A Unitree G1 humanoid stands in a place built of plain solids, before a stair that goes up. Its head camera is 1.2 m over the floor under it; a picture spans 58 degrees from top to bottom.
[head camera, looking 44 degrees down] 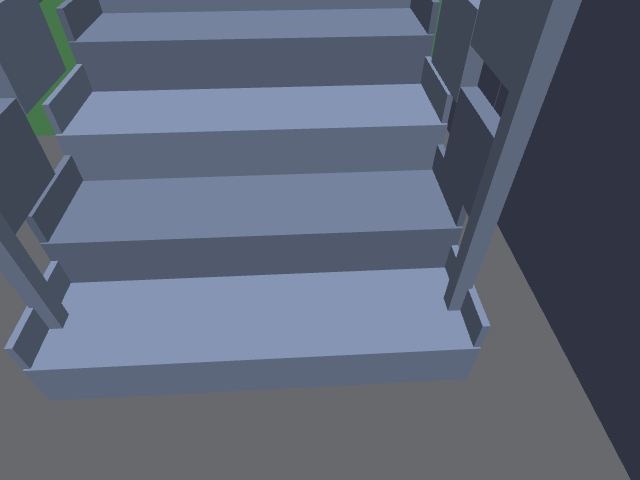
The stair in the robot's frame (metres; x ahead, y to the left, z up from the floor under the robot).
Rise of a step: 0.17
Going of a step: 0.30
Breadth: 1.22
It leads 3 degrees to the left of straight ahead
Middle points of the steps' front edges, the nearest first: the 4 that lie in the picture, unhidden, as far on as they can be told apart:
0.61 0.17 0.17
0.91 0.19 0.34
1.21 0.20 0.51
1.51 0.22 0.68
